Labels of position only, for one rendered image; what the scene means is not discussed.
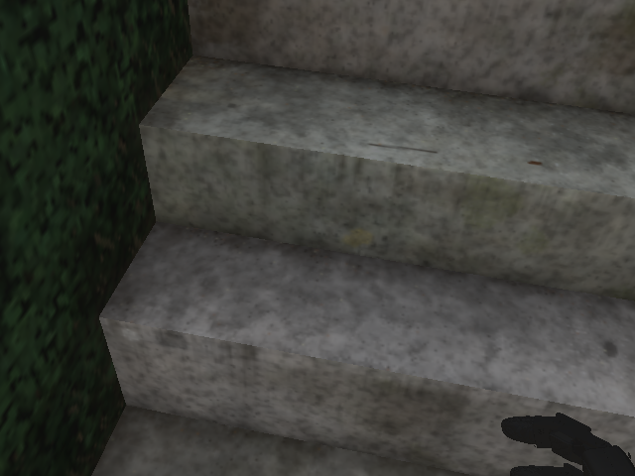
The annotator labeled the robot right hand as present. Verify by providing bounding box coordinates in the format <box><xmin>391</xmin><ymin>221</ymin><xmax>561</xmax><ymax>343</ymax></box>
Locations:
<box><xmin>501</xmin><ymin>413</ymin><xmax>635</xmax><ymax>476</ymax></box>

